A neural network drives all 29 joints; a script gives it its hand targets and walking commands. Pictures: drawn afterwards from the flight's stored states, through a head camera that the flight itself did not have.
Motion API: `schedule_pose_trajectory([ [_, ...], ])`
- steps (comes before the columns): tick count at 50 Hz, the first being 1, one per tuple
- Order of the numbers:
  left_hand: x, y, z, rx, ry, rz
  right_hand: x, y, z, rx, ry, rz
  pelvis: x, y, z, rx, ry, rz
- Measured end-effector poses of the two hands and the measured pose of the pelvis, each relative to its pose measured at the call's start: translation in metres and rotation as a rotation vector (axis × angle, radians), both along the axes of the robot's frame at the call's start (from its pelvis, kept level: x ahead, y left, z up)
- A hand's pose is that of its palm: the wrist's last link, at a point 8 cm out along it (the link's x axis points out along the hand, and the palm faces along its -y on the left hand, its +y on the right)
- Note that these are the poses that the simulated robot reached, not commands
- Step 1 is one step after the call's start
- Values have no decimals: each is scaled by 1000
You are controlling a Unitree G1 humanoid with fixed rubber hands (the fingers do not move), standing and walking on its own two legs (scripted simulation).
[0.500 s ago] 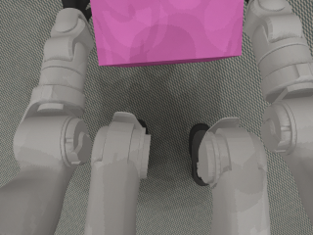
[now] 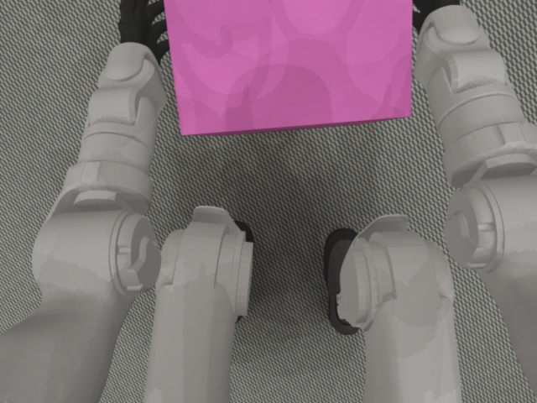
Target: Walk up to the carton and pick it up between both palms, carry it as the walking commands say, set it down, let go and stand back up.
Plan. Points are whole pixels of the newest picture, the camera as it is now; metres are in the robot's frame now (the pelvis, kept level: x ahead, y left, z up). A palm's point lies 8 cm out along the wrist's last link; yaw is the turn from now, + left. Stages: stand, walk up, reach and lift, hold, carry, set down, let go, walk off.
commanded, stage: set down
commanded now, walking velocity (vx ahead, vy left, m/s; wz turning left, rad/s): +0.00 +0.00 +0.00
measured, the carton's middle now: (284, 24) +0.56 +0.02 -0.24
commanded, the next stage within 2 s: none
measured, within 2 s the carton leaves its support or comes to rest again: neither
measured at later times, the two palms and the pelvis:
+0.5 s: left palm (131, 52) +0.51 +0.21 -0.19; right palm (442, 23) +0.54 -0.16 -0.19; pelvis -0.01 +0.00 +0.01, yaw +0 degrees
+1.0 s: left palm (64, 13) +0.52 +0.23 -0.10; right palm out of the picture +0.56 -0.17 -0.10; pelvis -0.01 +0.00 +0.05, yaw +1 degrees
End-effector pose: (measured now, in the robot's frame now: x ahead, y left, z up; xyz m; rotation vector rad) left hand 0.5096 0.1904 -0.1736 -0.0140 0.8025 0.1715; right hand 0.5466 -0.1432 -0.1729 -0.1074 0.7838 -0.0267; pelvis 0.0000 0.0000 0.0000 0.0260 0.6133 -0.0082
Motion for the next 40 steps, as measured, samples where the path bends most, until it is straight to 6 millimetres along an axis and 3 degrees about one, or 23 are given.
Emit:
schedule_pose_trajectory([
  [16, -2, 0, -6, 43, 2, -15, -7, -4, -9, 32, -10, -30, -6, 0, 7, 0, -3, 8],
  [26, -3, 25, -18, 62, -27, 38, -4, -18, -17, 11, -39, -52, -10, 0, 5, -5, -51, 4],
  [36, -6, 35, -12, 52, -29, 51, -4, -31, -10, -11, -49, -48, -14, 0, 2, 0, -65, 9],
  [40, -2, 32, 1, 44, -72, 46, 2, -30, 6, -3, -95, -51, -14, 0, 5, -5, -74, 9],
])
